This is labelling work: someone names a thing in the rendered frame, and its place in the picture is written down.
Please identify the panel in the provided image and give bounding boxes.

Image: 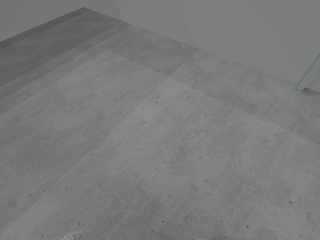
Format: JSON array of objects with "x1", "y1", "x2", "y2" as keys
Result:
[{"x1": 296, "y1": 54, "x2": 320, "y2": 91}]

